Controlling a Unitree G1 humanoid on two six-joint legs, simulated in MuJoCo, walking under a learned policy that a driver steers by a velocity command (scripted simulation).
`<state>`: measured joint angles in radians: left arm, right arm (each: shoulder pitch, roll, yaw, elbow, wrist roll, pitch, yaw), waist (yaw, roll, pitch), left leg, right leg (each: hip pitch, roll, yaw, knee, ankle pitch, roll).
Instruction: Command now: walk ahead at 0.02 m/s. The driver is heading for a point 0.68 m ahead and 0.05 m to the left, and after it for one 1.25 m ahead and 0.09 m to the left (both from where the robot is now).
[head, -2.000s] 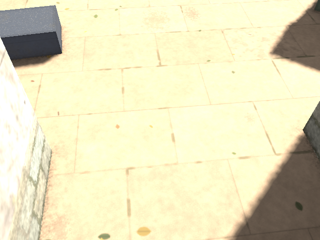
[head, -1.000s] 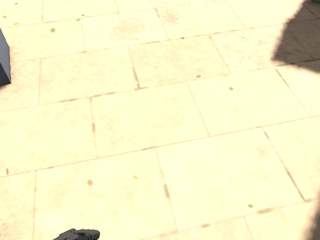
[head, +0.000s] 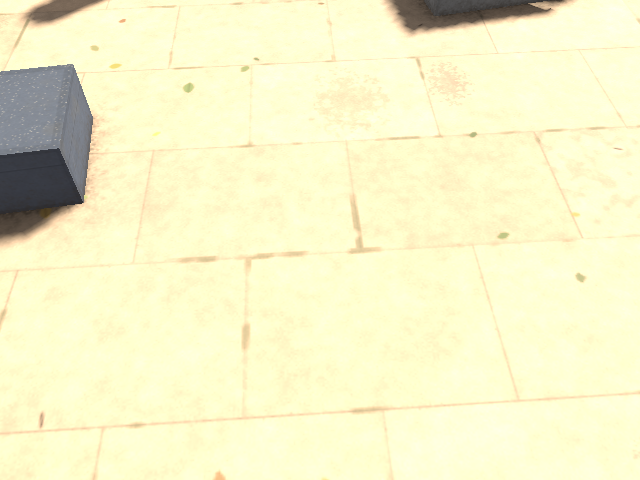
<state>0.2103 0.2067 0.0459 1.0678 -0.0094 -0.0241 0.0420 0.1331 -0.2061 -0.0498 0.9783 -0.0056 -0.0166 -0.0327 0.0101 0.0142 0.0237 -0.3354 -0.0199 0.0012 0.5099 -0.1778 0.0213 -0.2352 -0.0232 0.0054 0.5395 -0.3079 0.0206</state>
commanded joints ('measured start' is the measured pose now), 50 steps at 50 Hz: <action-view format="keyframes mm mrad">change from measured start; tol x16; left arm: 1 13 107 15 -28 -3 -5 1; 27 111 176 31 -23 -40 -51 -12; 50 -327 108 14 -234 -17 -57 -74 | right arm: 1 -14 -81 -13 -30 -1 -11 -1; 28 -59 -63 2 21 35 -98 26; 33 408 -244 -53 161 24 -99 55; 38 205 -106 12 88 8 -96 54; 50 275 -173 -9 107 37 -84 28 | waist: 1 -4 -38 -54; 29 -27 -168 121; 31 -105 -89 65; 33 -170 335 -42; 37 -58 48 55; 50 -60 68 106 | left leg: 1 153 41 -41 -27 134 44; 19 150 45 -38 -9 162 29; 24 -8 4 -6 40 -456 57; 30 45 14 44 107 -144 86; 34 518 403 -684 -253 -74 311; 41 295 234 -200 -353 149 171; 50 296 285 -98 -364 134 147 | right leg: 1 -84 -29 32 -116 78 -41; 19 -26 -5 9 -73 148 -50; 23 -87 -31 80 -160 -386 -133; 27 42 -243 390 -296 -327 -252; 30 -8 -189 273 -172 -62 -202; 32 -283 42 -20 263 98 -79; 33 -483 93 -21 563 -203 -49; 35 -652 -11 75 780 -199 -97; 44 -411 -57 -34 187 276 -42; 50 -301 -45 -31 21 274 -83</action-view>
